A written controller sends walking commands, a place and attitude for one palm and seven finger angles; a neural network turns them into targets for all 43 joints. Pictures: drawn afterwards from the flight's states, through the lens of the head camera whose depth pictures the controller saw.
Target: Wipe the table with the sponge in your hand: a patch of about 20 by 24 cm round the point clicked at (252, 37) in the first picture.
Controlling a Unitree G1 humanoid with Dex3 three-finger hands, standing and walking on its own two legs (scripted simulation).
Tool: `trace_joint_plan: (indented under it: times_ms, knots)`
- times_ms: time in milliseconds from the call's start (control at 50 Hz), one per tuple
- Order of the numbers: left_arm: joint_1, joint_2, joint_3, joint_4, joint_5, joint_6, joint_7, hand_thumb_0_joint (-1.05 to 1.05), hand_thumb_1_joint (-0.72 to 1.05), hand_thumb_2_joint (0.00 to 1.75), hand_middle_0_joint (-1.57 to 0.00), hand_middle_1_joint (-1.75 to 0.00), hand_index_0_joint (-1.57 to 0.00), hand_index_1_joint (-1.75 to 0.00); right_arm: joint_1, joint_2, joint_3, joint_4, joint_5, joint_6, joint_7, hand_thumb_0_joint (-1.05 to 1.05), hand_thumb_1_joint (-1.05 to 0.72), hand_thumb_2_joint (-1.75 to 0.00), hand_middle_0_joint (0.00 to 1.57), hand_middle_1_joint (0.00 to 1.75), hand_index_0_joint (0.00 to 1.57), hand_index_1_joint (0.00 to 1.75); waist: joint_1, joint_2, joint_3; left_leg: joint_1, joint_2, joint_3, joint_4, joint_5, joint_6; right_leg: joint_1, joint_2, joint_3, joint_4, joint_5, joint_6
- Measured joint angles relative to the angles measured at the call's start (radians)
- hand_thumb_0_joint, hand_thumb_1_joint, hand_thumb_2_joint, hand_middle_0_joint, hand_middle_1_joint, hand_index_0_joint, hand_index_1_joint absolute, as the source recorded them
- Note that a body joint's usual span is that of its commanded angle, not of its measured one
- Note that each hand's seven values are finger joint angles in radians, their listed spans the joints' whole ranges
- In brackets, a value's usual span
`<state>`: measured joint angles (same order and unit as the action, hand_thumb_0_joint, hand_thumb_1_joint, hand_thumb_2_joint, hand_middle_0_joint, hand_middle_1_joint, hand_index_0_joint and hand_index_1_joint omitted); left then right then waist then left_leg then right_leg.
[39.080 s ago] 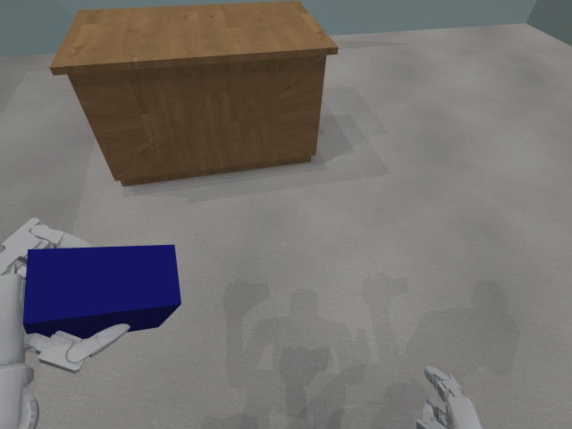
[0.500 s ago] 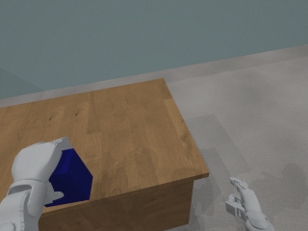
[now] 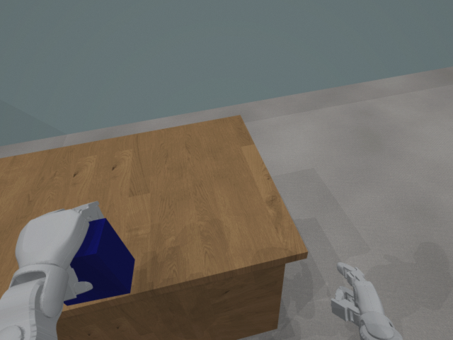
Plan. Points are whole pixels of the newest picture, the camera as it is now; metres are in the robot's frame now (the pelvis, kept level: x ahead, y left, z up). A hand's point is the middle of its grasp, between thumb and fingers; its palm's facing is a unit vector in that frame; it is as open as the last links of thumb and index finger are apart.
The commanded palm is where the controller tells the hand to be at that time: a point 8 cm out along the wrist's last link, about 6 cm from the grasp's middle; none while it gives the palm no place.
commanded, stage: step back with the hand held close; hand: left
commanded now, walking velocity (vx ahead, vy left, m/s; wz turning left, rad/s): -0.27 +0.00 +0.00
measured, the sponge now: (91, 270) +0.19 +0.28 +0.06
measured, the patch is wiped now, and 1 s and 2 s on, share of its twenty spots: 0.95 0.95 0.95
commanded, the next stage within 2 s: stop stepping back and stand still in 1.36 s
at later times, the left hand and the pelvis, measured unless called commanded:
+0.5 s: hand (78, 239) +0.19 +0.26 +0.15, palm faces +0.30 -0.84 -0.45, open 10.5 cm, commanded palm +0.14 +0.30 +0.18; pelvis -0.02 +0.02 -0.02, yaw -1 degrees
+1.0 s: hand (55, 280) +0.12 +0.25 +0.16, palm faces +0.39 -0.85 -0.36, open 10.5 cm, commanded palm +0.07 +0.30 +0.18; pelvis -0.08 +0.01 -0.03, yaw +2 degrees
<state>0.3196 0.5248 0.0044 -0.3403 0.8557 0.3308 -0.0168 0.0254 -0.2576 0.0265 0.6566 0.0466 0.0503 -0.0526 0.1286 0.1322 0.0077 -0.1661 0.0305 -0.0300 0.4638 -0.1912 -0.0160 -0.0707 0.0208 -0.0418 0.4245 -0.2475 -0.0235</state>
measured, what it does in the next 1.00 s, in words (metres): lifts its left foot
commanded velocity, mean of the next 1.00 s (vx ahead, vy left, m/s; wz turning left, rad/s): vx -0.30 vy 0.00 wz -0.01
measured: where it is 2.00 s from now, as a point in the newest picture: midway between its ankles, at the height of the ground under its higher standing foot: outside the picture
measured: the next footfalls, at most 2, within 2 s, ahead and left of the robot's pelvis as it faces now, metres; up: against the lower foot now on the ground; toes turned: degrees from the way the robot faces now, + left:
left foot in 1.06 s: -0.01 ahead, +0.15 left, +0.00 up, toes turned +3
right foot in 1.32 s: -0.10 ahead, -0.12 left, +0.00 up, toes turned -1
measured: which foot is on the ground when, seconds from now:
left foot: down 0.00-0.92, up 0.94-1.00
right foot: down 0.00-1.00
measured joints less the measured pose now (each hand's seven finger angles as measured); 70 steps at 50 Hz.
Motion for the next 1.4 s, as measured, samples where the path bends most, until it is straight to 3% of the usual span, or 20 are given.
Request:
trace_joint_plan:
  times_ms: [40,60,80,100,140,200,280,380,540,640,720,840,960,1040,1080,1180,1300,1340,1360,1400]
  knots:
    - [0.006,-0.04,0.105,-0.015,-0.388,-0.089,0.006,-0.01,-0.54,1.03,-0.66,-1.3,-0.71,-1.31,0.026,0.0,0.003,-0.067,-0.004,-0.002,-0.006,0.02,-0.91,-0.9,0.2,0.3,0.2,0.3,-0.005,-0.002,0.001,-0.038,0.001,-0.008,0.035,-0.026,0.018,-0.026,0.006,-0.003,0.009,0.0,0.001]
    - [0.014,-0.056,0.151,-0.02,-0.542,-0.151,0.013,-0.01,-0.54,1.03,-0.66,-1.3,-0.71,-1.31,0.042,0.005,0.009,-0.095,-0.01,-0.017,-0.009,0.02,-0.91,-0.9,0.2,0.3,0.2,0.3,-0.012,-0.014,0.001,-0.064,0.0,-0.015,0.057,-0.048,0.028,-0.048,0.009,-0.003,0.018,-0.001,0.0]
    - [0.026,-0.069,0.186,-0.034,-0.655,-0.203,0.023,-0.01,-0.54,1.03,-0.66,-1.3,-0.71,-1.3,0.058,0.013,0.015,-0.118,-0.013,-0.032,-0.011,0.02,-0.91,-0.9,0.2,0.3,0.2,0.3,-0.022,-0.029,0.001,-0.089,-0.001,-0.021,0.075,-0.062,0.035,-0.072,0.012,-0.003,0.03,-0.004,0.0]
    - [0.038,-0.082,0.211,-0.057,-0.737,-0.244,0.034,-0.01,-0.54,1.03,-0.66,-1.3,-0.71,-1.3,0.076,0.019,0.021,-0.136,-0.015,-0.044,-0.013,0.01,-0.91,-0.9,0.2,0.3,0.2,0.3,-0.034,-0.046,0.001,-0.11,0.0,-0.025,0.086,-0.054,0.04,-0.093,0.015,-0.005,0.045,-0.008,0.0]
    - [0.061,-0.104,0.243,-0.117,-0.838,-0.307,0.056,-0.01,-0.54,1.03,-0.66,-1.3,-0.71,-1.3,0.11,0.028,0.026,-0.15,-0.02,-0.059,-0.016,0.01,-0.9,-0.9,0.2,0.3,0.2,0.3,-0.059,-0.081,0.006,-0.139,0.003,-0.027,0.105,-0.025,0.02,-0.129,0.016,-0.006,0.085,-0.026,0.001]
    - [0.11,-0.133,0.272,-0.189,-0.906,-0.377,0.08,-0.01,-0.54,1.03,-0.66,-1.3,-0.72,-1.3,0.162,0.026,0.017,-0.142,-0.024,-0.064,-0.018,0.01,-0.9,-0.9,0.2,0.3,0.2,0.3,-0.097,-0.11,-0.007,-0.181,-0.002,-0.025,0.141,-0.055,-0.002,-0.171,0.01,-0.005,0.121,-0.046,0.008]
    - [0.175,-0.122,0.316,-0.23,-0.931,-0.426,0.095,-0.01,-0.54,1.03,-0.66,-1.3,-0.72,-1.3,0.215,0.013,-0.016,-0.108,-0.021,-0.058,-0.023,0.01,-0.9,-0.9,0.2,0.3,0.2,0.3,-0.134,-0.113,-0.024,-0.231,-0.006,-0.021,0.176,-0.069,0.01,-0.215,0.005,-0.001,0.143,-0.05,0.019]
    - [0.217,-0.09,0.358,-0.214,-0.937,-0.44,0.112,-0.01,-0.54,1.03,-0.66,-1.29,-0.72,-1.3,0.252,0.008,-0.037,-0.072,-0.016,-0.062,-0.031,0.01,-0.91,-0.9,0.2,0.3,0.2,0.3,-0.152,-0.116,-0.032,-0.265,-0.016,-0.009,0.189,-0.062,0.023,-0.256,-0.006,0.01,0.167,-0.047,0.032]
    - [0.227,-0.107,0.355,-0.219,-0.917,-0.452,0.127,-0.01,-0.54,1.03,-0.66,-1.3,-0.71,-1.3,0.246,0.028,-0.016,-0.071,-0.027,-0.124,-0.032,0.02,-0.9,-0.9,0.2,0.3,0.2,0.3,-0.142,-0.098,-0.037,-0.299,-0.016,-0.009,0.191,-0.034,0.03,-0.291,-0.006,0.01,0.171,-0.018,0.036]
    - [0.205,-0.122,0.335,-0.232,-0.918,-0.466,0.136,-0.01,-0.54,1.03,-0.66,-1.29,-0.72,-1.3,0.214,0.039,-0.006,-0.074,-0.033,-0.135,-0.031,0.02,-0.9,-0.9,0.2,0.3,0.2,0.3,-0.13,-0.101,-0.051,-0.338,-0.022,-0.018,0.234,-0.093,0.03,-0.322,-0.012,-0.002,0.197,-0.016,0.031]
    - [0.181,-0.129,0.331,-0.237,-0.918,-0.472,0.141,-0.01,-0.54,1.03,-0.66,-1.29,-0.72,-1.3,0.186,0.035,-0.005,-0.082,-0.035,-0.137,-0.033,0.01,-0.9,-0.9,0.2,0.3,0.2,0.3,-0.123,-0.102,-0.05,-0.354,-0.022,-0.018,0.24,-0.039,0.032,-0.342,-0.015,-0.006,0.226,-0.018,0.035]
    - [0.139,-0.129,0.362,-0.196,-0.893,-0.466,0.14,-0.01,-0.54,1.03,-0.66,-1.29,-0.72,-1.3,0.173,0.042,-0.005,-0.112,-0.037,-0.154,-0.029,0.01,-0.9,-0.9,0.2,0.3,0.2,0.3,-0.125,-0.096,-0.03,-0.366,-0.007,-0.018,0.255,-0.029,0.039,-0.352,0.016,0.013,0.25,-0.027,0.035]
    - [0.143,-0.152,0.335,-0.245,-0.895,-0.474,0.146,-0.01,-0.54,1.03,-0.66,-1.29,-0.71,-1.3,0.169,0.04,-0.008,-0.084,-0.046,-0.141,-0.01,0.01,-0.9,-0.9,0.2,0.3,0.2,0.3,-0.117,-0.132,-0.012,-0.413,-0.021,-0.009,0.38,-0.22,0.016,-0.381,-0.003,0.009,0.261,-0.004,0.012]
    - [0.158,-0.137,0.316,-0.294,-0.898,-0.48,0.145,-0.01,-0.54,1.03,-0.66,-1.29,-0.72,-1.3,0.164,0.045,-0.016,-0.057,-0.045,-0.105,-0.004,0.01,-0.9,-0.9,0.2,0.3,0.2,0.3,-0.135,-0.185,-0.013,-0.32,-0.029,0.018,0.352,-0.22,0.01,-0.401,-0.038,0.022,0.247,0.022,0.025]
    - [0.154,-0.112,0.334,-0.304,-0.899,-0.488,0.147,-0.01,-0.54,1.03,-0.66,-1.29,-0.72,-1.3,0.163,0.039,-0.023,-0.07,-0.046,-0.1,-0.007,0.01,-0.9,-0.9,0.2,0.3,0.2,0.3,-0.153,-0.184,-0.008,-0.293,-0.014,0.017,0.249,-0.089,0.026,-0.432,-0.044,0.012,0.259,0.032,0.035]
    - [0.163,-0.091,0.405,-0.259,-0.907,-0.475,0.16,-0.01,-0.54,1.03,-0.66,-1.29,-0.72,-1.3,0.148,0.081,-0.038,-0.062,-0.052,-0.14,0.011,0.01,-0.9,-0.9,0.2,0.3,0.2,0.3,-0.133,-0.19,0.027,-0.291,0.017,0.062,0.221,-0.06,0.014,-0.493,0.013,0.074,0.535,-0.202,0.046]
    - [0.148,-0.149,0.362,-0.258,-0.904,-0.452,0.157,-0.01,-0.54,1.03,-0.66,-1.3,-0.71,-1.3,0.176,0.086,-0.01,-0.066,-0.048,-0.166,0.028,0.01,-0.9,-0.9,0.2,0.3,0.2,0.3,-0.118,-0.138,0.027,-0.299,0.067,0.072,0.161,0.018,-0.008,-0.306,0.004,0.057,0.255,-0.086,0.047]
    - [0.138,-0.162,0.343,-0.258,-0.896,-0.464,0.145,-0.01,-0.54,1.03,-0.66,-1.3,-0.71,-1.3,0.17,0.075,-0.005,-0.064,-0.046,-0.167,0.026,0.01,-0.9,-0.9,0.2,0.3,0.2,0.3,-0.123,-0.086,0.04,-0.332,0.103,0.041,0.198,0.02,-0.016,-0.268,0.036,0.03,0.176,-0.012,0.036]
    - [0.134,-0.166,0.329,-0.256,-0.893,-0.47,0.138,-0.01,-0.54,1.03,-0.66,-1.3,-0.71,-1.3,0.168,0.069,-0.008,-0.06,-0.043,-0.165,0.025,0.01,-0.9,-0.9,0.2,0.3,0.2,0.3,-0.132,-0.059,0.049,-0.35,0.112,0.014,0.224,-0.021,-0.012,-0.264,0.053,0.011,0.163,0.002,0.025]
    - [0.146,-0.158,0.308,-0.263,-0.894,-0.482,0.131,-0.01,-0.54,1.03,-0.66,-1.3,-0.71,-1.3,0.173,0.07,-0.02,-0.047,-0.033,-0.153,0.019,0.01,-0.9,-0.9,0.2,0.3,0.2,0.3,-0.136,-0.073,0.042,-0.4,0.065,-0.013,0.386,-0.173,-0.019,-0.288,0.042,0.01,0.174,0.012,0.009]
